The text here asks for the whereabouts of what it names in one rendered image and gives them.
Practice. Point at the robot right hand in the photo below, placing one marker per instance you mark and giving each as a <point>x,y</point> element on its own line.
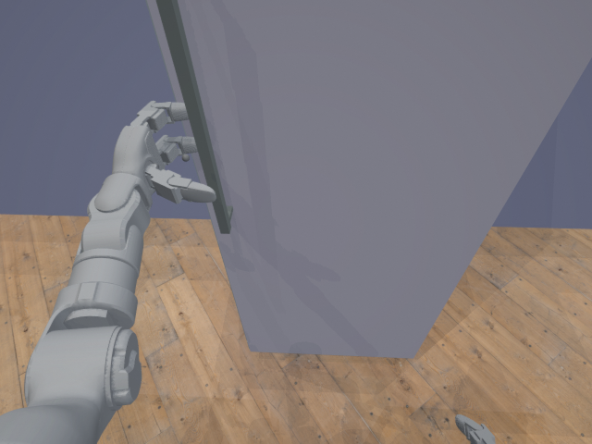
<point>477,434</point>

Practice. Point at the handle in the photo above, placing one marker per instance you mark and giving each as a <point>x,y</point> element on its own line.
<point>179,50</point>

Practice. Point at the fridge door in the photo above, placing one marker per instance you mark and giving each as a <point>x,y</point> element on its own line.
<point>367,148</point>

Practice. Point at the robot left hand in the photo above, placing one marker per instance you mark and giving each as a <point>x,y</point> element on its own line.
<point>136,151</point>

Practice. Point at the robot left forearm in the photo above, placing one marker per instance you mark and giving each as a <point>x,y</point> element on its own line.
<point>101,288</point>

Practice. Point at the left robot upper arm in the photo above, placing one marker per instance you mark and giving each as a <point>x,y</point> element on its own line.
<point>78,379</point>

